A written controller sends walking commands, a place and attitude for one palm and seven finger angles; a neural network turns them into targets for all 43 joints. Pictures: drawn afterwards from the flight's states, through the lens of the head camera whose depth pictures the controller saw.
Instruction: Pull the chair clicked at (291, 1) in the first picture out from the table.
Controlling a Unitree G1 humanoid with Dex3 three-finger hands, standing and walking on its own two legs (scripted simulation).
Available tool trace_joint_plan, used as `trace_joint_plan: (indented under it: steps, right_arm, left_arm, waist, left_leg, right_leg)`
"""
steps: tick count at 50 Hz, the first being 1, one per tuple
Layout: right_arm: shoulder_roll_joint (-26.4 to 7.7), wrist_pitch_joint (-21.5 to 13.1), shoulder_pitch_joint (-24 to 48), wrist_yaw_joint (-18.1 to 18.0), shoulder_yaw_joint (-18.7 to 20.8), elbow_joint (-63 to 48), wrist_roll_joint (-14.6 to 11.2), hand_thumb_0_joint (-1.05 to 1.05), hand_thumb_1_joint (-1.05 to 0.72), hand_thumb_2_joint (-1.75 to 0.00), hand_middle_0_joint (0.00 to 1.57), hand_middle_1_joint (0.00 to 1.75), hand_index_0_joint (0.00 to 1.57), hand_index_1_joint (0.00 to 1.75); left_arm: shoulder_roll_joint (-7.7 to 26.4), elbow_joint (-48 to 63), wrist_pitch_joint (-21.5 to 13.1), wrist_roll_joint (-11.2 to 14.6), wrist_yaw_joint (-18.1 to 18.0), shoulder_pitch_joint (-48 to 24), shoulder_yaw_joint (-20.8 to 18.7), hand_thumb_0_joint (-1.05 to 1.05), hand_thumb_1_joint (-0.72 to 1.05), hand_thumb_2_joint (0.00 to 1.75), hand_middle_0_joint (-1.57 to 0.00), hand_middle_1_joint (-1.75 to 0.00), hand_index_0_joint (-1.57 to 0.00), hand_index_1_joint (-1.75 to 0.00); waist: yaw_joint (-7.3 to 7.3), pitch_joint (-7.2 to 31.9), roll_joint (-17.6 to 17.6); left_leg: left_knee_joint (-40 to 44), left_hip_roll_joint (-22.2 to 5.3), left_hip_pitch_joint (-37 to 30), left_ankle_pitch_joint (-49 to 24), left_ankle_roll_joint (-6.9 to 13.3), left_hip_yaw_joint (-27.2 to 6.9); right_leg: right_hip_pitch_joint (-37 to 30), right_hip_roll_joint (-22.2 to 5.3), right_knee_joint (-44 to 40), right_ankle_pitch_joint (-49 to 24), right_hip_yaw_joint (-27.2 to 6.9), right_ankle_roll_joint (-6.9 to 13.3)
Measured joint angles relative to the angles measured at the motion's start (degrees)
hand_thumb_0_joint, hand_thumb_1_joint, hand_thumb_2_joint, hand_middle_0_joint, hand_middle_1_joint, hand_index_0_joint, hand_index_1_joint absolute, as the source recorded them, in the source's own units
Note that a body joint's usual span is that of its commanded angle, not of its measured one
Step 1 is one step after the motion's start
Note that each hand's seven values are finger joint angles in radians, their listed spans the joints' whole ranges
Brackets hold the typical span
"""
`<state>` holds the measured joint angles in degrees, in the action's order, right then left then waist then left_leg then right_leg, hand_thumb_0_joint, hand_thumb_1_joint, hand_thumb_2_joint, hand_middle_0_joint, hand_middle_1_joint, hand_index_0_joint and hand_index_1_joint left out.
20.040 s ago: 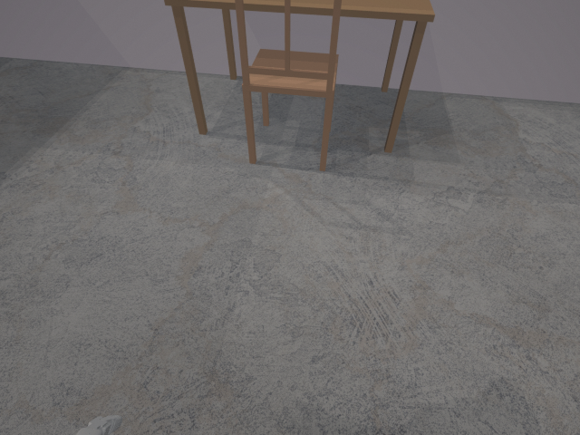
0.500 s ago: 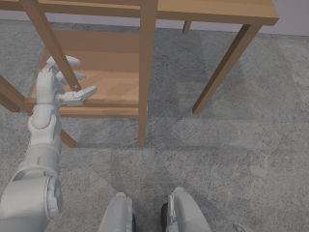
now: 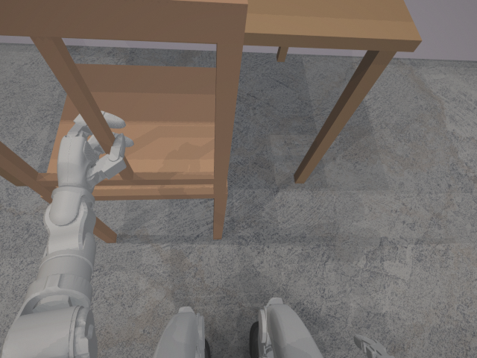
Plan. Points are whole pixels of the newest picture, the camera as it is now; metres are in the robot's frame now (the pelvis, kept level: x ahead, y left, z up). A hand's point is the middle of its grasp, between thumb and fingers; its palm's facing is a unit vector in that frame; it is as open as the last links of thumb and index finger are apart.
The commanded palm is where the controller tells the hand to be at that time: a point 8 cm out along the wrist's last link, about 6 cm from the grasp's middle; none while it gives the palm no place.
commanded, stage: hook a spindle and tug to test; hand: left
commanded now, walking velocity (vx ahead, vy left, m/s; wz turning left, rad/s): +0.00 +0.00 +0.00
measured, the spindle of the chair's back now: (99, 128) +0.46 +0.21 +0.05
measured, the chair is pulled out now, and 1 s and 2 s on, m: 0.01 0.09 0.23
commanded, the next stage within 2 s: step backward, pulling the chair out in 0.32 s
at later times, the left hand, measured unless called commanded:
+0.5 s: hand (119, 169) +0.41 +0.19 +0.02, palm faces +0.06 -0.99 -0.10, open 5.3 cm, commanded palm +0.38 +0.23 +0.01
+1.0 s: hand (147, 195) +0.36 +0.13 +0.03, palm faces +0.04 -0.99 -0.16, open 5.0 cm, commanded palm +0.34 +0.19 +0.03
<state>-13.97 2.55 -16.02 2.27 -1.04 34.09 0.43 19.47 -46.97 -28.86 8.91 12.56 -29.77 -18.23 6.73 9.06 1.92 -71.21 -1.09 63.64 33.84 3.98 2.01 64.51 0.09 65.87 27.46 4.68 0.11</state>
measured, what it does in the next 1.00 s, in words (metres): rises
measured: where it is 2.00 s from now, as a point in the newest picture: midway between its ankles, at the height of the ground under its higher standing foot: outside the picture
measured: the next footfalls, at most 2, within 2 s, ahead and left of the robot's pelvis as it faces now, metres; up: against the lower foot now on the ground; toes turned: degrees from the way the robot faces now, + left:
left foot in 1.96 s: -0.16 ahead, +0.17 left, +0.00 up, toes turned +0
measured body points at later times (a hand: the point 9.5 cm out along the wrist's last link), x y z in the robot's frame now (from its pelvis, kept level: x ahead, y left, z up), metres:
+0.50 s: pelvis -0.01 +0.00 +0.01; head +0.13 +0.01 +0.44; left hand +0.40 +0.24 +0.02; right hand +0.10 -0.26 -0.11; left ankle -0.01 +0.07 -0.63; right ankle +0.03 -0.13 -0.63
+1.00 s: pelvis -0.01 -0.01 +0.09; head +0.08 -0.01 +0.53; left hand +0.35 +0.19 +0.04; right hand +0.05 -0.28 -0.04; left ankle -0.01 +0.07 -0.63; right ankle +0.03 -0.13 -0.63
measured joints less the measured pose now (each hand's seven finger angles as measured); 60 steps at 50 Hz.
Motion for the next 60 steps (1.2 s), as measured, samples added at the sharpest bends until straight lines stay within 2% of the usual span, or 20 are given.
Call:
trace_joint_plan:
  steps: [16,22,23,26,28,30,34,40,49,55,60]
  right_arm:
    - [0.0,-1.5,1.2,-0.2,0.5,-0.4,-0.5,0.01,-0.90,-0.90,0.21,0.30,0.20,0.29]
    - [-0.3,-2.3,1.6,-0.9,0.5,0.4,-0.3,0.01,-0.90,-0.90,0.21,0.30,0.20,0.29]
    - [-0.1,-1.4,2.1,-1.4,0.6,0.2,-0.8,0.01,-0.90,-0.90,0.21,0.30,0.20,0.29]
    - [1.1,1.6,2.3,-4.1,0.9,-1.4,-2.5,0.01,-0.91,-0.90,0.20,0.30,0.20,0.29]
    - [1.4,2.9,1.3,-5.4,0.6,-2.2,-3.2,0.01,-0.91,-0.90,0.20,0.30,0.20,0.29]
    - [1.5,3.6,0.2,-6.3,-0.1,-2.3,-3.8,0.01,-0.91,-0.90,0.20,0.30,0.20,0.29]
    - [1.3,4.0,-1.6,-7.6,-0.9,-0.7,-3.9,0.01,-0.90,-0.90,0.21,0.30,0.20,0.29]
    - [-0.2,3.6,-1.0,-8.4,0.7,2.2,-3.3,0.01,-0.90,-0.90,0.21,0.30,0.20,0.29]
    - [-0.7,2.9,0.7,-8.4,2.0,3.6,-3.2,0.01,-0.90,-0.90,0.20,0.30,0.20,0.29]
    - [0.6,2.4,1.2,-8.9,1.2,5.1,-4.1,0.01,-0.90,-0.90,0.21,0.30,0.20,0.29]
    - [-0.2,1.1,1.8,-9.2,1.0,6.6,-4.7,0.01,-0.90,-0.90,0.21,0.30,0.20,0.29]
  left_arm:
    - [-2.2,5.6,0.9,1.0,-0.8,5.2,2.4,0.00,0.74,0.81,-0.43,-1.41,-0.42,-1.45]
    - [-2.3,3.5,-0.2,0.2,-0.9,3.0,2.8,0.00,0.73,0.82,-0.45,-1.42,-0.42,-1.45]
    - [-2.1,4.2,1.2,-1.2,-2.4,2.5,3.0,0.00,0.72,0.82,-0.45,-1.41,-0.42,-1.45]
    - [-1.7,6.4,9.7,-4.3,-9.1,2.7,5.4,0.00,0.73,0.83,-0.44,-1.35,-0.42,-1.45]
    - [-2.4,5.1,14.0,-4.6,-12.6,4.0,6.6,0.01,0.73,0.83,-0.42,-1.29,-0.42,-1.45]
    - [-3.9,2.1,15.2,-3.3,-14.6,5.1,6.9,0.02,0.74,0.82,-0.37,-1.23,-0.42,-1.45]
    - [-6.3,-3.7,14.9,-3.4,-17.0,4.7,8.3,0.03,0.75,0.81,-0.31,-1.12,-0.45,-1.45]
    - [-6.3,-10.4,14.4,-5.3,-17.1,0.8,11.6,0.03,0.75,0.79,-0.31,-1.10,-0.48,-1.45]
    - [-7.2,-10.2,14.0,-4.9,-16.6,2.4,12.3,0.02,0.74,0.76,-0.33,-1.13,-0.50,-1.45]
    - [-8.9,-10.4,14.2,-4.7,-17.5,3.1,13.8,0.01,0.74,0.76,-0.32,-1.14,-0.50,-1.45]
    - [-10.4,-12.3,14.9,-4.3,-18.4,2.6,15.3,0.02,0.73,0.76,-0.30,-1.14,-0.50,-1.45]
  waist:
    - [-1.39,0.2,0.2]
    - [-1.80,0.0,0.1]
    - [-1.83,-1.5,-0.2]
    - [-1.57,-5.9,-0.3]
    - [-1.26,-5.9,0.4]
    - [-1.01,-5.4,0.4]
    - [-1.45,-5.4,-1.2]
    - [-1.71,-7.9,-2.2]
    - [-1.89,-11.9,-0.6]
    - [-2.04,-12.2,-0.3]
    - [-1.68,-12.5,-0.2]
  left_leg:
    - [0.1,0.3,-0.8,0.0,-0.1,0.1]
    - [-1.1,0.7,0.2,-0.1,-0.3,-0.5]
    - [-0.8,0.8,-1.0,-0.2,-0.3,-0.5]
    - [5.4,1.4,-8.7,-2.6,0.0,0.0]
    - [11.4,1.5,-13.5,-4.9,0.1,0.4]
    - [17.3,1.7,-18.1,-7.2,-0.1,0.8]
    - [25.5,2.0,-25.4,-10.5,-0.4,0.9]
    - [30.6,2.1,-30.5,-13.4,-0.3,0.6]
    - [32.4,1.7,-34.0,-15.0,-0.6,2.8]
    - [33.6,1.5,-34.2,-17.0,-1.5,2.5]
    - [34.8,1.9,-35.1,-18.7,-2.0,1.7]
  right_leg:
    - [-0.7,-0.3,0.2,0.2,-0.1,0.0]
    - [0.1,-0.7,1.6,0.5,0.5,0.3]
    - [-1.0,-0.8,1.5,0.5,0.4,0.3]
    - [-8.6,-1.1,-4.5,-3.8,-0.2,0.4]
    - [-13.3,-1.0,-10.0,-4.3,-0.7,0.0]
    - [-17.6,-0.9,-15.4,-5.8,-1.1,-0.3]
    - [-24.7,-0.8,-23.0,-8.9,-1.4,-0.5]
    - [-29.7,-0.5,-28.0,-12.7,-1.7,-0.7]
    - [-32.4,0.1,-29.5,-13.7,-4.1,-0.4]
    - [-32.5,0.3,-30.4,-15.4,-3.7,0.5]
    - [-34.0,-0.2,-31.9,-16.9,-2.9,0.6]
